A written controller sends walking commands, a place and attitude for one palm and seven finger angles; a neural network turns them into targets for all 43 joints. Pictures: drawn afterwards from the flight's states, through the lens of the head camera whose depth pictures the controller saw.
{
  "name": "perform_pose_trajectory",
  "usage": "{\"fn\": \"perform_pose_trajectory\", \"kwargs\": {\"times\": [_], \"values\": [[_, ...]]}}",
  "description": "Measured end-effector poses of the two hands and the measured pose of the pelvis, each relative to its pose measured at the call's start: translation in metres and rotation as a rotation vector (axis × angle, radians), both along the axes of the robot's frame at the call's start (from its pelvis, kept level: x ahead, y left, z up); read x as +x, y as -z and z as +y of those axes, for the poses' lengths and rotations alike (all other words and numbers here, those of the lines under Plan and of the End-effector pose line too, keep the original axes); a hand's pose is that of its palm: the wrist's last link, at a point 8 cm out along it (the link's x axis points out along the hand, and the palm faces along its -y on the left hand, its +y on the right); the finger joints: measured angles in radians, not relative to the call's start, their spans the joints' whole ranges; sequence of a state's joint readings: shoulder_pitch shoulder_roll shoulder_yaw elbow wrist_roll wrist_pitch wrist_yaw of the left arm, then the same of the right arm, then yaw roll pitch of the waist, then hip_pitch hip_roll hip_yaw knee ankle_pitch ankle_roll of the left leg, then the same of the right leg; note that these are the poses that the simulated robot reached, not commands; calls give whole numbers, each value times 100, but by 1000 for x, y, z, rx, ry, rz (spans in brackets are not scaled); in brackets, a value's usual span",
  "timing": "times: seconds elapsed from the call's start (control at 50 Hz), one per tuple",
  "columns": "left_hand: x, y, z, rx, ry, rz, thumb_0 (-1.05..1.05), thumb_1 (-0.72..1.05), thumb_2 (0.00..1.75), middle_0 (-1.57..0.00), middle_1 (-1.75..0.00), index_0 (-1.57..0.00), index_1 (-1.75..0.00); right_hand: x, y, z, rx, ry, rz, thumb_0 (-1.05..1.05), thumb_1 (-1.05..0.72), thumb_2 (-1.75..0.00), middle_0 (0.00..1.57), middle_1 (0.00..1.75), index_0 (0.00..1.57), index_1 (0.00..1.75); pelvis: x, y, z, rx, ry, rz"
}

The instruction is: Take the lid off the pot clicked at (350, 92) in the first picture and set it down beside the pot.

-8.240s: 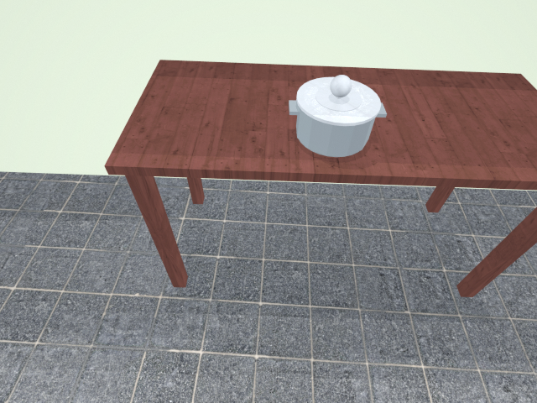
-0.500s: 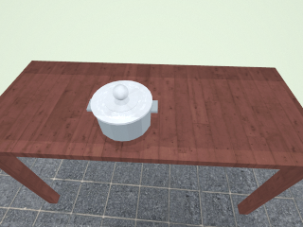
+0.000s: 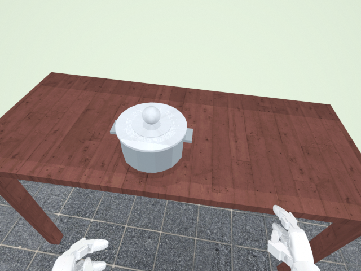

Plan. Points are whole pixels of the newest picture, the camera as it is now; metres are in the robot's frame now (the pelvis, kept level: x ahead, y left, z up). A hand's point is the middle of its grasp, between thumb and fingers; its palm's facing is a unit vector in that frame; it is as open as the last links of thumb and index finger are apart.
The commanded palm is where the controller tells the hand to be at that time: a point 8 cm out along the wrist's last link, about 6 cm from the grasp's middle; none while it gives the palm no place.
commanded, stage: lift the closed hand beside the body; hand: left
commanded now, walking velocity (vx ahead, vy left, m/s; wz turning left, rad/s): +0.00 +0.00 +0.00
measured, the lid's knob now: (151, 115) +0.50 +0.13 +0.07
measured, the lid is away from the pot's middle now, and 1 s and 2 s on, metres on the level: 0.00 0.00 0.00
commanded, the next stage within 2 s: raise the hand higher, near the body in 0.24 s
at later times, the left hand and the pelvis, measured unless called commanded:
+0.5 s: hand (76, 261) +0.14 +0.22 +0.00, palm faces +0.29 -0.89 -0.34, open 3.1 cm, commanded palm +0.09 +0.26 +0.03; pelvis +0.01 -0.02 +0.00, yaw +1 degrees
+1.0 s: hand (64, 232) +0.16 +0.23 +0.07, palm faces +0.31 -0.88 -0.37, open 3.1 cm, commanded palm +0.12 +0.26 +0.10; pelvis +0.01 -0.01 +0.00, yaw +0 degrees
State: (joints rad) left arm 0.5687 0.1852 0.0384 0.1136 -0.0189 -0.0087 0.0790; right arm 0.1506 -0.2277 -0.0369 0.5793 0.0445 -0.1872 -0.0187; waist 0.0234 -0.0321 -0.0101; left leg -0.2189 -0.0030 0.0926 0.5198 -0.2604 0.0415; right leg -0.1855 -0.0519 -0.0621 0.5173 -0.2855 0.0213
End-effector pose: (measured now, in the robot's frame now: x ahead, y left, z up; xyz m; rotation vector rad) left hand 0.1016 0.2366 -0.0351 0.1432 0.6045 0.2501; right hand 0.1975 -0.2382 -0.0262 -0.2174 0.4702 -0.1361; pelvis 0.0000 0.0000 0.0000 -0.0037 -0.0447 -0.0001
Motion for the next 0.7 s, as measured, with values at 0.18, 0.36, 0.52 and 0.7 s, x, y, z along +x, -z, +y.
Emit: {"fn": "perform_pose_trajectory", "kwargs": {"times": [0.18, 0.36, 0.52, 0.7], "values": [[-11, -14, 8, 72, -63, 9, 2, 91, 90, -105, -123, -105, -123, 9, 2, 1, -28, -75, -6, 1, -90, -90, 24, 33, 20, 30, 2, 0, -13, -11, -31, 18], [2, -36, 13, 143, -54, -53, 1, 91, 90, -124, -145, -125, -145, 8, 4, 0, 33, -37, -42, 1, -90, -90, 22, 31, 22, 33, 8, 0, -21, -5, -18, 16], [4, -63, 20, 191, -66, -145, 2, 90, 90, -128, -149, -128, -149, 9, 4, -4, 20, -42, -42, 1, -90, -90, 21, 30, 25, 35, 9, -2, -23, -7, -18, 1], [9, -84, 25, 222, -49, -218, 2, 90, 90, -129, -150, -129, -150, 9, 4, -2, 12, -34, -40, 1, -90, -90, 21, 30, 25, 35, 7, -3, -19, -8, -14, -12]]}}
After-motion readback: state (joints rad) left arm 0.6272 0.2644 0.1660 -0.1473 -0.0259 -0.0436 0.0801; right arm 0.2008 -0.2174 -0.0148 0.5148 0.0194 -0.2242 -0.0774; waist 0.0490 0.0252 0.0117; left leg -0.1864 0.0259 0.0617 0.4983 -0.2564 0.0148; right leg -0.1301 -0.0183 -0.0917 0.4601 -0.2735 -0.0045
